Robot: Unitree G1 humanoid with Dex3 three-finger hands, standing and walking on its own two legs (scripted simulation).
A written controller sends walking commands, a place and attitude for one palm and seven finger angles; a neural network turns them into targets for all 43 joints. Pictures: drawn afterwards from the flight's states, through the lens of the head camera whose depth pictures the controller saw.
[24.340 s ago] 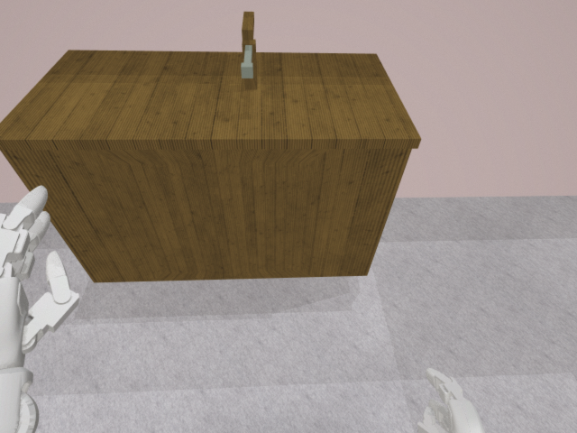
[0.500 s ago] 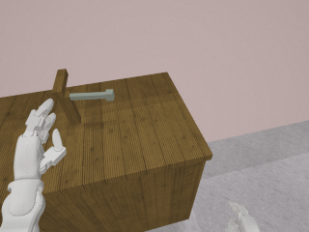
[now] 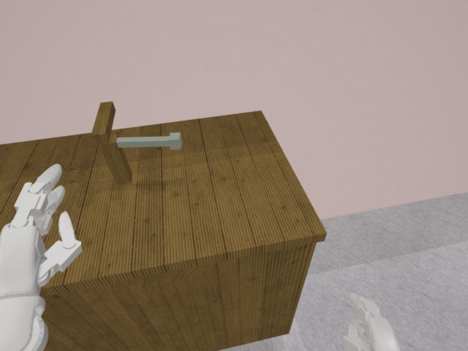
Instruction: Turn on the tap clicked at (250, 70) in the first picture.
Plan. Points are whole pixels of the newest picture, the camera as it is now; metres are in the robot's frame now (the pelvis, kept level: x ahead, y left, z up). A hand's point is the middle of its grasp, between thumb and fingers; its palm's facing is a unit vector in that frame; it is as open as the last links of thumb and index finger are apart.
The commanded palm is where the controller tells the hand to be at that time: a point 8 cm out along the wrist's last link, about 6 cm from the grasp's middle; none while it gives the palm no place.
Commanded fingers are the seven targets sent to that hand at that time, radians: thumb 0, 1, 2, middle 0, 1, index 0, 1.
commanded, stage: step back with the hand held close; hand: left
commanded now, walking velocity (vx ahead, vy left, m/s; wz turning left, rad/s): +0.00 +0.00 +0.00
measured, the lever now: (175, 141) +0.52 +0.21 +0.09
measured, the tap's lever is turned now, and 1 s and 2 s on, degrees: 79 79 79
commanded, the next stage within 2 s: stop stepping back and stand still in 1.36 s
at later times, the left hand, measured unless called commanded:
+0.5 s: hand (58, 256) +0.18 +0.26 +0.15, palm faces +0.29 -0.85 -0.44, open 7.4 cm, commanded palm +0.13 +0.30 +0.18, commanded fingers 0.00 0.90 0.90 -0.20 -0.30 -0.20 -0.30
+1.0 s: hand (8, 310) +0.11 +0.27 +0.17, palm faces +0.41 -0.83 -0.39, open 7.4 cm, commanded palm +0.06 +0.31 +0.18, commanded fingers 0.00 0.90 0.90 -0.20 -0.30 -0.20 -0.30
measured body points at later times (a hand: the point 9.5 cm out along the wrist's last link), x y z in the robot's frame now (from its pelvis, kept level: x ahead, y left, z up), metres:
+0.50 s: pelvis -0.04 +0.03 -0.01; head -0.02 +0.02 +0.44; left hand +0.16 +0.30 +0.18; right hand +0.13 -0.21 -0.09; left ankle +0.03 +0.14 -0.74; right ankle -0.04 -0.13 -0.74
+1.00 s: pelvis -0.10 +0.03 -0.02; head -0.09 +0.03 +0.43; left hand +0.08 +0.31 +0.19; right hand +0.07 -0.20 -0.10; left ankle +0.02 +0.14 -0.73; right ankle -0.04 -0.13 -0.74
